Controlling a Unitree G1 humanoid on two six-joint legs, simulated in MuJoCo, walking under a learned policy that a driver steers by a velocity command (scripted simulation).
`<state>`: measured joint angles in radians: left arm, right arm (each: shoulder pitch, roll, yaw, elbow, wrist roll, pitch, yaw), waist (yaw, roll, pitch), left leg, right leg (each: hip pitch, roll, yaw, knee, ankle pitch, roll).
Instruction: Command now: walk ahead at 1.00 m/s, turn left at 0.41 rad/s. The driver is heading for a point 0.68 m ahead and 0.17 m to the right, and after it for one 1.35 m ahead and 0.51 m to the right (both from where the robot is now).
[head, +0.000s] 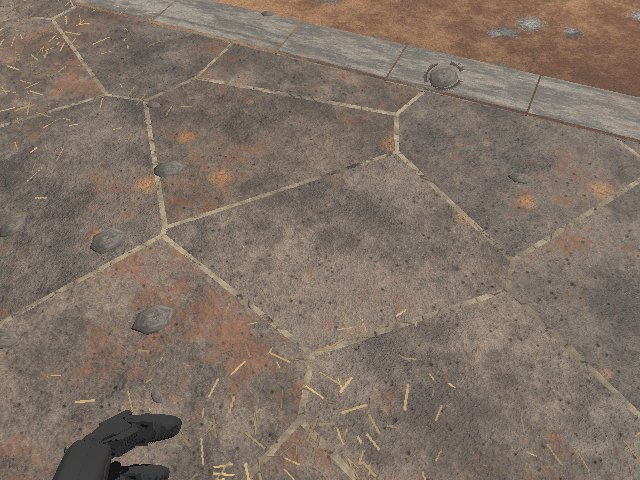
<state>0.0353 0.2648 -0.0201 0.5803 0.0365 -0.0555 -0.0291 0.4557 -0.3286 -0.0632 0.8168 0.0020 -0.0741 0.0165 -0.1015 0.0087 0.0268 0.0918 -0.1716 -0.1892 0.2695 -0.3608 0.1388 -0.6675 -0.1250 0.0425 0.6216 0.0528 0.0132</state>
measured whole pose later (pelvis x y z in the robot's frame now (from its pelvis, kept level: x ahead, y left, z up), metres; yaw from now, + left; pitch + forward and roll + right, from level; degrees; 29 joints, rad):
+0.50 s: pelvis +0.47 -0.05 -0.01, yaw -6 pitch +3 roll -1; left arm 0.60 0.26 0.05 0.92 0.00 -0.08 -0.02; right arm -0.09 -0.26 0.04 0.59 -0.05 -0.09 0.03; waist 0.14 0.02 0.01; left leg -0.54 0.02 -0.01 0.52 -0.09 0.04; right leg 0.11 0.05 0.14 0.39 -0.47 -0.05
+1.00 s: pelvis +0.78 -0.11 -0.01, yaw -32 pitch +0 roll +1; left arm 0.16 0.35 0.09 0.60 -0.01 0.00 -0.04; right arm 0.06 -0.29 -0.04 0.70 0.00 -0.06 -0.01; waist 0.02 0.00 0.14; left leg -0.44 -0.03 -0.08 1.34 -0.51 -0.05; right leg -0.48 0.14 0.01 0.59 -0.11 -0.14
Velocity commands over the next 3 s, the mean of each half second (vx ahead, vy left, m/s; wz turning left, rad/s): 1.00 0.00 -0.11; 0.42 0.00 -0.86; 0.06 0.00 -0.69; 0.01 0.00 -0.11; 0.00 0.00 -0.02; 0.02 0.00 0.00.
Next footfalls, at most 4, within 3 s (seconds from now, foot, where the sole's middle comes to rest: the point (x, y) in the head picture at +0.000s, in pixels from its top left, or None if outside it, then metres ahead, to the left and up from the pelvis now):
0.08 right None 0.27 -0.16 -0.77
0.50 left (288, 394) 0.66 0.06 -0.77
0.88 right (395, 293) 0.90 -0.22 -0.77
1.32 left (337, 243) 1.07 -0.10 -0.77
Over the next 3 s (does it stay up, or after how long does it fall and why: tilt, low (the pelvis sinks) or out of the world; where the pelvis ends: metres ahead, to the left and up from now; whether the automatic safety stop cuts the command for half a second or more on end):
stays up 0.92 -0.12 0.01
